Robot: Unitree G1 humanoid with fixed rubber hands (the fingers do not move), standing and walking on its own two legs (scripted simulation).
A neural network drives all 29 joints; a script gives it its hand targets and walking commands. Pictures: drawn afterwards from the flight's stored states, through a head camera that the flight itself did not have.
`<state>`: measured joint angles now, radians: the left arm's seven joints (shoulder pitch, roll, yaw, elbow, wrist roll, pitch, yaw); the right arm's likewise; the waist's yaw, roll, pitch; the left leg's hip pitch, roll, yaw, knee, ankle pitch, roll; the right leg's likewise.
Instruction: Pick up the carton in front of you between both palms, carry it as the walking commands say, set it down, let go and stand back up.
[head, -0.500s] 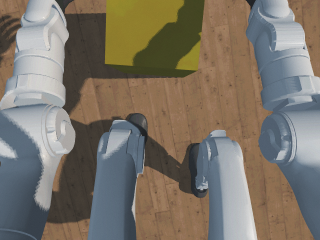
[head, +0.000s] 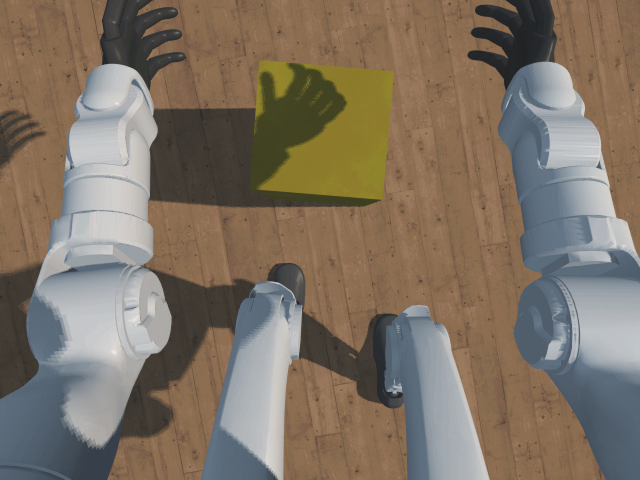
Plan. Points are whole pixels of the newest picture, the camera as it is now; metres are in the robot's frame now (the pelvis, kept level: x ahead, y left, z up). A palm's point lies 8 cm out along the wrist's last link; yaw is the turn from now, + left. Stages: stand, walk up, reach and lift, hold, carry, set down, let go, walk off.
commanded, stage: set down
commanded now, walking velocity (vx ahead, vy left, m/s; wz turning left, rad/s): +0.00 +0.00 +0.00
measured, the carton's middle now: (321, 146) +0.52 +0.08 -0.44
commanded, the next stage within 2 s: let go in 0.16 s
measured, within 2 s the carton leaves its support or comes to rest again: neither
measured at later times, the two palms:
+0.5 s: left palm (33, 113) +0.43 +0.29 +0.01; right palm (624, 122) +0.47 -0.14 +0.02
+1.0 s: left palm out of the picture +0.26 +0.24 +0.12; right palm out of the picture +0.31 -0.22 +0.13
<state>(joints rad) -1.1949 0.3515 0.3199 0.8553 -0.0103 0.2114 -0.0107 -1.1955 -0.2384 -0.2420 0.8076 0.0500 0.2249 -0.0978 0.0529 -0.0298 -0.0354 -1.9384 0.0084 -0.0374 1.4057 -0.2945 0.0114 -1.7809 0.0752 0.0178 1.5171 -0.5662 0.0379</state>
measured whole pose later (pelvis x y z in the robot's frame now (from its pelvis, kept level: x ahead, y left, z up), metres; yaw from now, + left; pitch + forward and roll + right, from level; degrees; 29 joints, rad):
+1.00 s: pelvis +0.09 +0.00 +0.20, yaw +4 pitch +9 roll +1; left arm 0.15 0.21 0.07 0.44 0.01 0.00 -0.06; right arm 0.10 -0.18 -0.08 0.51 -0.01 -0.01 0.04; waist 0.02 -0.03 0.03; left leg -0.49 -0.02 -0.01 0.47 -0.14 0.00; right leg -0.35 0.01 0.06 0.52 -0.34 0.00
